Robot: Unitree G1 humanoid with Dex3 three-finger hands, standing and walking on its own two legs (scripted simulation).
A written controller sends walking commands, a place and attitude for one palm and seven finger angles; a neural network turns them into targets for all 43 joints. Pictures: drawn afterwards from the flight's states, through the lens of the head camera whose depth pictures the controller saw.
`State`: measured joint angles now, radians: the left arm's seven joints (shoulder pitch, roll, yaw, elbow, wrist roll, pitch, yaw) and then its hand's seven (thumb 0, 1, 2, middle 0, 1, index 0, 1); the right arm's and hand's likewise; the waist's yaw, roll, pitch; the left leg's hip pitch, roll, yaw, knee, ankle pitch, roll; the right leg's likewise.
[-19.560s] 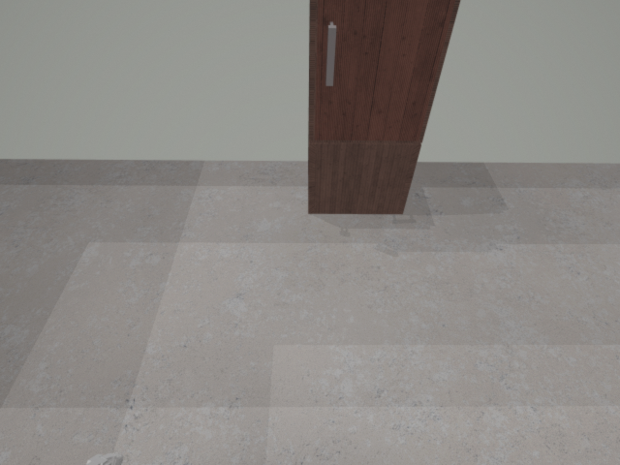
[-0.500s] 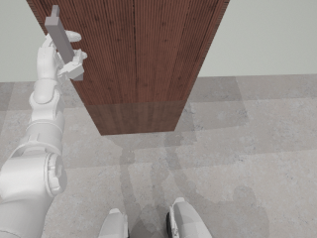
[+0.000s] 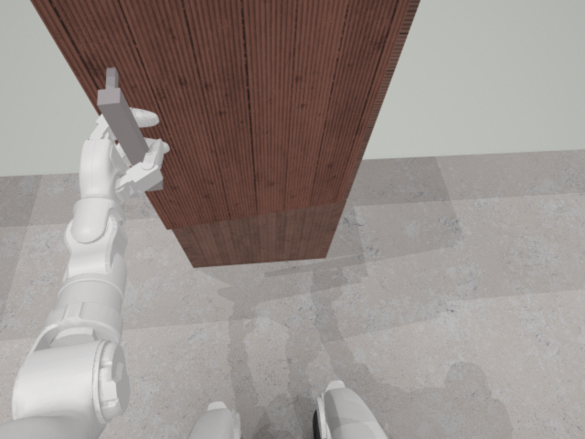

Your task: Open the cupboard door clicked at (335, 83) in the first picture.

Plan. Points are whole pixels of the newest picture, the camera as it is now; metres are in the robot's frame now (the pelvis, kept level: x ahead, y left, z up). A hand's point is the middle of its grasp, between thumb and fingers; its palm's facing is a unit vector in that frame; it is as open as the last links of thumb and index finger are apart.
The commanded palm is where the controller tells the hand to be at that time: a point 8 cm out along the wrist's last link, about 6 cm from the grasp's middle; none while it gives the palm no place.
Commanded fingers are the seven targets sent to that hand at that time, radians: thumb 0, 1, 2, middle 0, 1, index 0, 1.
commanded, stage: pull the door open along its arc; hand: left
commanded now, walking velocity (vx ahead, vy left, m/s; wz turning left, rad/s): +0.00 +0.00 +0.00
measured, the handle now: (135, 135) +0.52 +0.18 +0.06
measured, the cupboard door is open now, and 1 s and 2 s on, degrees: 7 41 42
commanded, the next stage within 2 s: open thumb and fingers to let go in 0.68 s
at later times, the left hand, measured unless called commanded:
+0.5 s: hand (217, 260) +0.33 +0.07 +0.06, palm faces +0.40 -0.91 +0.01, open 6.1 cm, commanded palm +0.26 +0.09 +0.06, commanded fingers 0.00 0.90 0.90 -0.40 -1.35 -0.40 -1.35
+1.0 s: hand (245, 294) +0.29 +0.04 +0.06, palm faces +0.38 -0.92 -0.04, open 7.1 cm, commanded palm +0.24 +0.07 +0.06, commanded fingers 0.00 0.06 0.54 -0.34 -1.26 -0.34 -1.26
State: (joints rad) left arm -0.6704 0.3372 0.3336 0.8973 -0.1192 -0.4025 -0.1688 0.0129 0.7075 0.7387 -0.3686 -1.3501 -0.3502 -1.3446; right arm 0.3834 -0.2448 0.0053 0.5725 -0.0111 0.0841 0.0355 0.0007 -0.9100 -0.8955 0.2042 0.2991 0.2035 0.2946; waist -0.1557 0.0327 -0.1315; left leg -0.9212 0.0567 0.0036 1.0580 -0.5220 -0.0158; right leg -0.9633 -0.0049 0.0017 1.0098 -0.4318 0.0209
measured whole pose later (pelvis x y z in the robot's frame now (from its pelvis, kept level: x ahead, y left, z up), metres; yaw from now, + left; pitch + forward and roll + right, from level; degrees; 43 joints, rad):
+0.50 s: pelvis +0.00 -0.02 +0.01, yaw +3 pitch +15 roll +0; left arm -0.08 -0.13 -0.14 0.31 0.11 -0.33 0.59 0.03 0.68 0.75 -0.32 -1.35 -0.36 -1.34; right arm 0.19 -0.17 -0.02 0.54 -0.09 0.01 0.06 0.00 -0.91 -0.90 0.20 0.30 0.20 0.29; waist -0.02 0.02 -0.15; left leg -0.77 0.03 -0.03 1.02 -0.51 -0.04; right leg -0.81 -0.03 -0.03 1.02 -0.47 0.00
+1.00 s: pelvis -0.01 -0.05 +0.01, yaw +5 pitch +13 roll +1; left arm 0.08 -0.10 -0.24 0.17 0.10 -0.27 0.56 0.02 0.49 0.71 -0.36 -1.31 -0.37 -1.31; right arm 0.17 -0.18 -0.01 0.57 -0.08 -0.03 0.02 0.01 -0.91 -0.90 0.20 0.30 0.20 0.29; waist -0.01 0.03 -0.15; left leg -0.74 0.03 -0.07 1.01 -0.49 -0.07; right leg -0.78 -0.03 -0.07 1.05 -0.48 -0.04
